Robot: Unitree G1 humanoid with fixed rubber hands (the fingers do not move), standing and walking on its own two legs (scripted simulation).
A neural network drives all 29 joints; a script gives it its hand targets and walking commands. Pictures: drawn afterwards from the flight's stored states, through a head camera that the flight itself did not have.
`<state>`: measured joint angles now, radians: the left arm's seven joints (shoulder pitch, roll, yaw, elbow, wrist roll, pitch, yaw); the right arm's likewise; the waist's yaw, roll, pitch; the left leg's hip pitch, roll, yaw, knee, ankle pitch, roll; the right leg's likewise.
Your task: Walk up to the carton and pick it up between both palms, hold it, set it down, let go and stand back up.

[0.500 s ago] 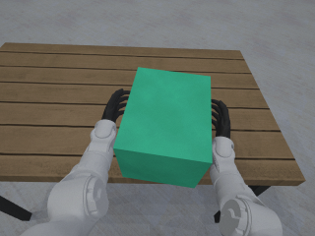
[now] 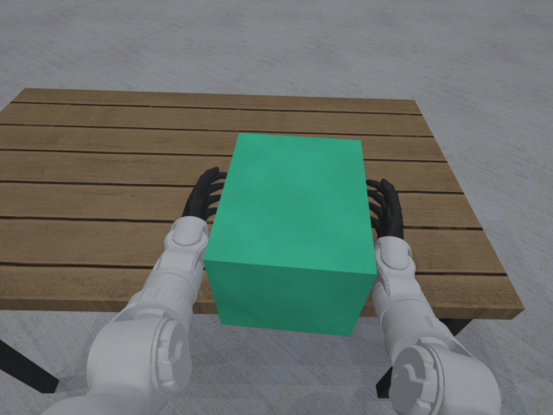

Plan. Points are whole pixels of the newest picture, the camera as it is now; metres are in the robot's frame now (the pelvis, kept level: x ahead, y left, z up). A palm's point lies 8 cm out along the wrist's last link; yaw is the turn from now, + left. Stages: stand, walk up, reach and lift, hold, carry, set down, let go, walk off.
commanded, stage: reach and lift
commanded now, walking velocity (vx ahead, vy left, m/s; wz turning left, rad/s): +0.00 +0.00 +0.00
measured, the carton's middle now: (292, 230) +0.40 -0.05 +0.05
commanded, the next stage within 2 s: hold in 1.68 s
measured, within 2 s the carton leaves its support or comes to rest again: neither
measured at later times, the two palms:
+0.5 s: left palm (189, 194) +0.41 +0.10 +0.13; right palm (396, 200) +0.37 -0.19 +0.13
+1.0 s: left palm (168, 191) +0.38 +0.12 +0.17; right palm (392, 189) +0.36 -0.17 +0.16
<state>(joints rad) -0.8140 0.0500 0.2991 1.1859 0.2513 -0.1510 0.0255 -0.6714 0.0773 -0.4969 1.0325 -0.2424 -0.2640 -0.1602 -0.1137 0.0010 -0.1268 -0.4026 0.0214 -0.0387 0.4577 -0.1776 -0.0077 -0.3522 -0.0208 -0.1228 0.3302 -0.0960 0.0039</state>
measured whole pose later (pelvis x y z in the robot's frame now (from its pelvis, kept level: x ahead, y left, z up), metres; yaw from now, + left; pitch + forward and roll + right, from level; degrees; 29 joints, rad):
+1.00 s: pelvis -0.01 -0.01 +0.00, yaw +0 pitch -3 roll -1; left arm -0.74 0.02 0.24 0.67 0.20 0.42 0.03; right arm -0.75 0.00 -0.27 0.84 0.06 0.17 -0.17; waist -0.07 -0.02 -0.10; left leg -0.21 0.02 -0.04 0.42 -0.17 -0.01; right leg -0.17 -0.02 -0.12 0.33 -0.11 0.00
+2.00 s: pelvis -0.01 -0.01 +0.00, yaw +0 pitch -3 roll -1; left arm -0.70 0.01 0.25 0.40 0.20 0.63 0.04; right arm -0.76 -0.02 -0.19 0.71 0.15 0.30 -0.19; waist -0.07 -0.02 -0.09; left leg -0.20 0.02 -0.04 0.42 -0.17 -0.01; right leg -0.17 -0.02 -0.12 0.33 -0.11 0.00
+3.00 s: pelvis -0.01 -0.01 +0.00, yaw +0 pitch -3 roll -1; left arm -0.67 0.00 0.25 0.28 0.20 0.72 0.04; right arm -0.75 -0.03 -0.15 0.62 0.19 0.39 -0.21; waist -0.06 -0.02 -0.09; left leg -0.19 0.02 -0.04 0.42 -0.17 -0.01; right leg -0.16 -0.02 -0.12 0.33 -0.11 0.00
